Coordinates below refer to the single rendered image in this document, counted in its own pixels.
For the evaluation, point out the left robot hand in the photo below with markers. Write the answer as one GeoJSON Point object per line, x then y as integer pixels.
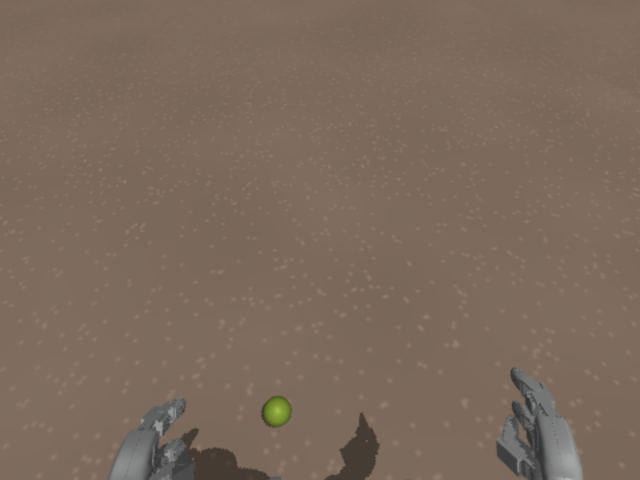
{"type": "Point", "coordinates": [139, 457]}

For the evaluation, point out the right robot hand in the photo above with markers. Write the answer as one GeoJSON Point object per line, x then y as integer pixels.
{"type": "Point", "coordinates": [549, 435]}

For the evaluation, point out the ball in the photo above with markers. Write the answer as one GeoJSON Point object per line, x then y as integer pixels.
{"type": "Point", "coordinates": [277, 411]}

